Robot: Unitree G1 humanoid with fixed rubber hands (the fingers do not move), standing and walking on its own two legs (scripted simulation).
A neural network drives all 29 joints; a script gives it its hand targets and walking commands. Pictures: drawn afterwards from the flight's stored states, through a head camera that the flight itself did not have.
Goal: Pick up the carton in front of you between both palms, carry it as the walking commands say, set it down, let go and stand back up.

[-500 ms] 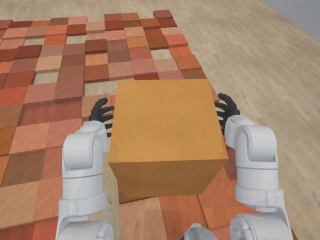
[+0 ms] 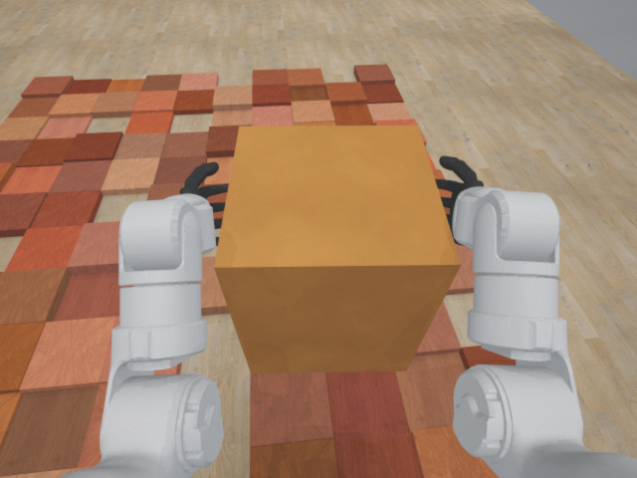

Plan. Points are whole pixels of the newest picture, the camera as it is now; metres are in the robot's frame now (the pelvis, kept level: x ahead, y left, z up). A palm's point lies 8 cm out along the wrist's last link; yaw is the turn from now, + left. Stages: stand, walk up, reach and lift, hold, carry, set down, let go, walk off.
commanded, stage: carry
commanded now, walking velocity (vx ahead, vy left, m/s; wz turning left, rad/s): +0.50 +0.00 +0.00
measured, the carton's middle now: (329, 257) +0.38 +0.02 +0.09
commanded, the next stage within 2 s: none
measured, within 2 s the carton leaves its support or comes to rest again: neither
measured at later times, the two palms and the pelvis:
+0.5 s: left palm (263, 89) +0.71 +0.13 +0.14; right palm (434, 100) +0.71 -0.17 +0.13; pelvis +0.33 -0.01 -0.03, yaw -1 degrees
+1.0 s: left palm (288, 28) +1.05 +0.11 +0.12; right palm (417, 43) +1.00 -0.18 +0.12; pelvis +0.65 +0.02 +0.01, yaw -3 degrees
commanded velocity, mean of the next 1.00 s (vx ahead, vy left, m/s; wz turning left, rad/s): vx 0.50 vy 0.00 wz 0.00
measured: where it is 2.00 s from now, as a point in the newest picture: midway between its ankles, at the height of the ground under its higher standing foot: (320, 226)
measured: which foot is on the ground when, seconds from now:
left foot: down 0.00-0.40, up 0.42-0.76, down 0.78-1.00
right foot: up 0.00-0.40, down 0.42-0.82, up 0.84-1.00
